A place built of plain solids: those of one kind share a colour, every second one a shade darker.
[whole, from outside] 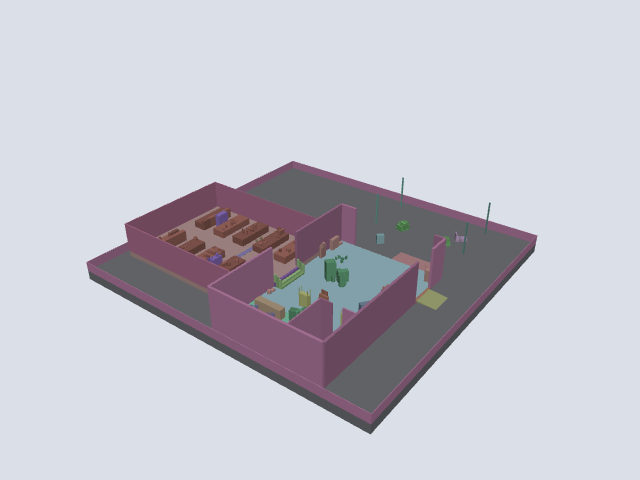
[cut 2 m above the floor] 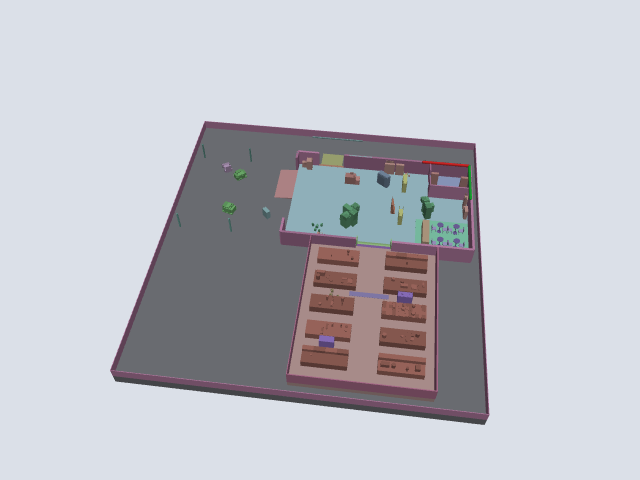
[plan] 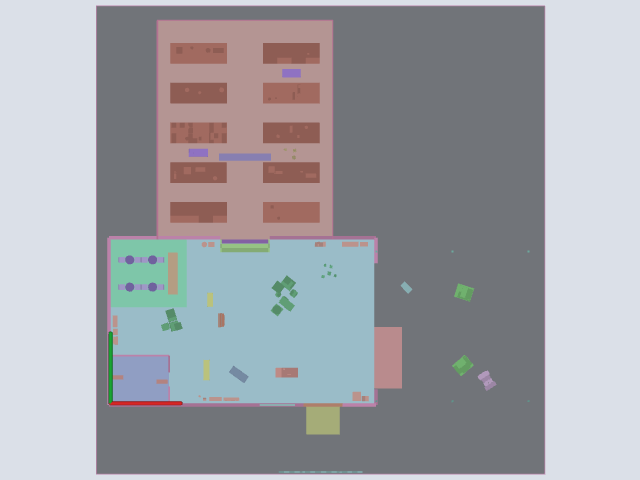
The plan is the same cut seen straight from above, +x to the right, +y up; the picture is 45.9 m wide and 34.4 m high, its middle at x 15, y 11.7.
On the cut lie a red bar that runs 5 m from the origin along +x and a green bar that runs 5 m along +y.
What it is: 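A garden centre of today, linear plan; a shop hall of 19 by 12 m with the tills and a cafe corner, glass 13 by 16 m, yard 11 by 11 m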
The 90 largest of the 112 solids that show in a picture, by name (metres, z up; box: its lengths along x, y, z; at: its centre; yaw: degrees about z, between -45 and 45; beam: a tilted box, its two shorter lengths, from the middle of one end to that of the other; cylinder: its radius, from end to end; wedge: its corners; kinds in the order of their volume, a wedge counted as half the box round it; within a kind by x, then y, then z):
{
 "floor_glass_1": {"box": [12.57, 15.71, 0.71], "at": [9.62, 19.59, 0.31]},
 "wall_1": {"box": [0.06, 33.61, 1.05], "at": [-1.03, 11.7, 0.47]},
 "wall_2": {"box": [0.25, 11.99, 4.52], "at": [-0.12, 5.87, 2.21]},
 "wall_3": {"box": [4.19, 0.12, 4.52], "at": [2.1, 3.41, 2.21]},
 "wall_4": {"box": [7.98, 0.25, 4.52], "at": [3.86, 11.87, 2.21]},
 "wall_5": {"box": [0.12, 1.21, 4.52], "at": [4.19, 0.6, 2.21]},
 "wall_6": {"box": [0.12, 1.21, 4.52], "at": [4.19, 2.81, 2.21]},
 "wall_7": {"box": [13.94, 0.25, 4.52], "at": [6.84, -0.12, 2.21]},
 "wall_8": {"box": [32.21, 0.06, 1.05], "at": [15.04, -5.07, 0.47]},
 "wall_9": {"box": [32.21, 0.06, 1.05], "at": [15.04, 28.48, 0.47]},
 "wall_10": {"box": [7.62, 0.25, 4.52], "at": [15.21, 11.87, 2.21]},
 "wall_11": {"box": [2.4, 0.25, 4.52], "at": [17.81, -0.12, 2.21]},
 "wall_12": {"box": [0.25, 1.12, 4.52], "at": [19.02, 0.44, 2.21]},
 "wall_13": {"box": [0.25, 1.83, 4.52], "at": [19.02, 10.95, 2.21]},
 "wall_14": {"box": [0.06, 33.61, 1.05], "at": [31.12, 11.7, 0.47]},
 "bench_1": {"box": [0.35, 0.72, 0.85], "at": [4.53, 19.0, 1.04]},
 "bench_2": {"box": [1.01, 0.5, 1.14], "at": [4.77, 13.19, 1.18]},
 "bench_3": {"box": [1.01, 0.45, 1.18], "at": [4.77, 24.56, 1.2]},
 "bench_4": {"box": [0.45, 0.47, 1.18], "at": [4.93, 25.29, 1.2]},
 "bench_5": {"box": [0.35, 0.72, 0.85], "at": [5.13, 19.0, 1.04]},
 "bench_6": {"box": [0.53, 0.53, 0.85], "at": [5.49, 16.68, 1.04]},
 "bench_7": {"box": [1.02, 0.5, 1.14], "at": [5.79, 13.19, 1.18]},
 "bench_8": {"box": [1.02, 0.45, 1.18], "at": [5.79, 24.56, 1.2]},
 "bench_9": {"box": [4.06, 1.01, 0.77], "at": [6.3, 13.92, 1.0]},
 "bench_10": {"box": [4.06, 1.48, 0.77], "at": [6.3, 16.53, 1.0]},
 "bench_11": {"box": [4.06, 1.48, 0.8], "at": [6.3, 19.38, 1.01]},
 "bench_12": {"box": [4.06, 1.48, 0.81], "at": [6.3, 22.22, 1.02]},
 "bench_13": {"box": [4.06, 1.03, 0.76], "at": [6.3, 25.3, 0.99]},
 "bench_14": {"box": [0.7, 0.33, 1.1], "at": [6.43, 16.75, 1.16]},
 "bench_15": {"box": [1.02, 0.5, 1.14], "at": [6.82, 13.19, 1.18]},
 "bench_16": {"box": [1.02, 0.45, 1.18], "at": [6.82, 24.56, 1.2]},
 "bench_17": {"box": [0.78, 0.35, 1.18], "at": [7.72, 25.28, 1.2]},
 "bench_18": {"box": [1.0, 0.5, 1.14], "at": [7.83, 13.19, 1.18]},
 "bench_19": {"box": [1.0, 0.45, 1.18], "at": [7.83, 24.56, 1.2]},
 "bench_20": {"box": [0.35, 0.72, 0.85], "at": [8.13, 19.0, 1.04]},
 "bench_21": {"box": [1.01, 0.42, 1.12], "at": [11.43, 24.54, 1.17]},
 "bench_22": {"box": [1.02, 0.42, 1.12], "at": [12.45, 24.54, 1.17]},
 "bench_23": {"box": [4.06, 1.48, 0.8], "at": [12.95, 13.68, 1.01]},
 "bench_24": {"box": [4.06, 1.48, 0.76], "at": [12.95, 16.53, 0.99]},
 "bench_25": {"box": [4.06, 1.48, 0.83], "at": [12.95, 19.38, 1.03]},
 "bench_26": {"box": [4.06, 1.48, 0.78], "at": [12.95, 22.22, 1.0]},
 "bench_27": {"box": [4.06, 1.06, 0.77], "at": [12.95, 25.28, 1.0]},
 "bench_28": {"box": [1.02, 0.42, 1.12], "at": [13.47, 24.54, 1.17]},
 "bench_29": {"box": [0.75, 0.3, 1.33], "at": [14.36, 16.31, 1.28]},
 "bench_30": {"box": [1.0, 0.42, 1.12], "at": [14.48, 24.54, 1.17]},
 "floor_shop_1": {"box": [18.89, 11.74, 0.22], "at": [9.45, 5.87, 0.06]},
 "glazing_glass_1": {"box": [0.13, 15.71, 3.16], "at": [3.34, 19.59, 2.19]},
 "glazing_glass_2": {"box": [12.57, 0.09, 3.16], "at": [9.62, 27.45, 2.19]},
 "glazing_glass_3": {"box": [0.07, 15.71, 3.16], "at": [15.91, 19.59, 2.19]},
 "floor_cafe_1": {"box": [5.44, 4.86, 0.22], "at": [2.73, 9.3, 0.06]},
 "floor_plants_shop_1": {"box": [0.53, 0.47, 1.02], "at": [3.92, 5.46, 0.63], "yaw": 17.4},
 "floor_plants_shop_2": {"box": [0.6, 0.61, 0.58], "at": [4.3, 6.43, 1.6], "yaw": 17.4},
 "floor_plants_shop_3": {"box": [0.62, 0.87, 1.58], "at": [4.34, 6.3, 0.91], "yaw": 17.4},
 "floor_plants_shop_4": {"cylinder": 0.31, "from": [11.91, 6.7, 0.12], "to": [11.91, 6.7, 1.28]},
 "floor_plants_shop_5": {"box": [0.67, 0.68, 0.84], "at": [11.92, 6.69, 0.81], "yaw": -37.7},
 "floor_plants_shop_6": {"box": [0.7, 0.7, 2.13], "at": [12.01, 8.31, 1.18], "yaw": -37.7},
 "floor_plants_shop_7": {"box": [0.71, 0.67, 1.17], "at": [12.01, 8.31, 1.67], "yaw": -37.7},
 "floor_plants_shop_8": {"box": [1.05, 0.55, 1.21], "at": [12.63, 7.11, 0.72], "yaw": -37.7},
 "floor_plants_shop_9": {"box": [0.88, 0.77, 1.53], "at": [12.72, 8.6, 0.88], "yaw": -37.7},
 "floor_stores_1": {"box": [4.17, 3.39, 0.22], "at": [2.1, 1.71, 0.06]},
 "line_shopwall_1": {"box": [0.34, 0.84, 1.25], "at": [0.32, 5.87, 0.74]},
 "line_shopwall_2": {"box": [0.34, 0.57, 1.53], "at": [0.35, 4.49, 0.88]},
 "line_shopwall_3": {"box": [0.9, 0.27, 1.55], "at": [7.51, 0.31, 0.89]},
 "line_shopwall_4": {"box": [1.12, 0.24, 1.53], "at": [8.65, 0.3, 0.88]},
 "line_shopwall_5": {"box": [0.72, 0.34, 1.22], "at": [15.01, 11.38, 0.73]},
 "line_shopwall_6": {"box": [1.19, 0.38, 1.25], "at": [17.17, 11.4, 0.74]},
 "line_shopwall_7": {"box": [0.6, 0.68, 1.27], "at": [17.65, 0.49, 0.75]},
 "cafe_counter_1": {"box": [0.7, 3.0, 1.1], "at": [4.46, 9.3, 0.67]},
 "ttrolley_glass_1": {"box": [1.32, 0.57, 1.25], "at": [6.31, 17.96, 1.24]},
 "ttrolley_glass_2": {"box": [1.32, 0.6, 1.52], "at": [12.95, 23.65, 1.37]},
 "tiered_trolley_shop_1": {"box": [1.36, 0.59, 1.51], "at": [9.18, 2.06, 0.87], "yaw": -35.7},
 "tiered_trolley_shop_2": {"box": [0.9, 0.59, 1.21], "at": [9.28, 1.99, 0.72], "yaw": -35.7},
 "pot_shelves_shop_1": {"box": [0.45, 1.46, 1.43], "at": [6.87, 2.38, 0.83]},
 "pot_shelves_shop_2": {"box": [0.42, 1.01, 1.44], "at": [7.12, 7.42, 0.84]},
 "pallet_sacks_yard_1": {"box": [0.7, 0.45, 0.68], "at": [25.09, 2.87, 0.29], "yaw": 40.6},
 "pallet_sacks_yard_2": {"box": [1.2, 0.78, 0.64], "at": [25.32, 7.92, 0.27], "yaw": -17.3},
 "pallet_sacks_yard_3": {"box": [0.75, 0.7, 0.86], "at": [25.52, 7.88, 0.38], "yaw": -17.3},
 "more_till_counter_till_1": {"box": [0.44, 0.7, 0.69], "at": [12.03, 2.2, 0.46]},
 "more_till_counter_till_2": {"box": [1.18, 0.7, 1.09], "at": [12.83, 2.2, 0.66]},
 "ramp_shop_yard_1": {"wedge": [[18.89, 1.05, -0.05], [18.89, 1.05, 0.17], [18.89, 5.46, -0.05], [18.89, 5.46, 0.17], [20.88, 1.05, -0.05], [20.88, 1.05, 0.0], [20.88, 5.46, -0.05], [20.88, 5.46, 0.0]]},
 "stores_shelf_1": {"box": [0.8, 0.3, 1.95], "at": [0.5, 1.85, 1.09]},
 "stores_shelf_2": {"box": [0.8, 0.3, 1.95], "at": [3.69, 1.55, 1.09]},
 "glazing_shopfront_1": {"box": [2.52, 0.12, 2.75], "at": [11.95, -0.12, 1.49]},
 "water_butt_yard_1": {"box": [0.45, 0.8, 1.06], "at": [21.19, 8.29, 0.48], "yaw": 44.6},
 "water_butt_yard_2": {"box": [0.45, 0.81, 1.06], "at": [21.2, 8.3, 0.48], "yaw": 44.6},
 "floor_land_shop_glass_1": {"box": [3.54, 0.3, 0.71], "at": [9.62, 11.59, 0.31]},
 "shop_glass_1": {"box": [3.34, 0.31, 0.21], "at": [9.62, 10.97, 0.22]},
 "shop_glass_2": {"box": [3.34, 0.31, 0.38], "at": [9.62, 11.28, 0.31]},
 "ramp_entrance_1": {"wedge": [[14.01, -2.24, -0.05], [14.01, -2.24, 0.0], [14.01, -0.25, -0.05], [14.01, -0.25, 0.17], [16.41, -2.24, -0.05], [16.41, -2.24, 0.0], [16.41, -0.25, -0.05], [16.41, -0.25, 0.17]]},
 "more_seed_stand_seedstand_1": {"box": [0.17, 0.95, 1.39], "at": [8.04, 5.95, 0.81]}
}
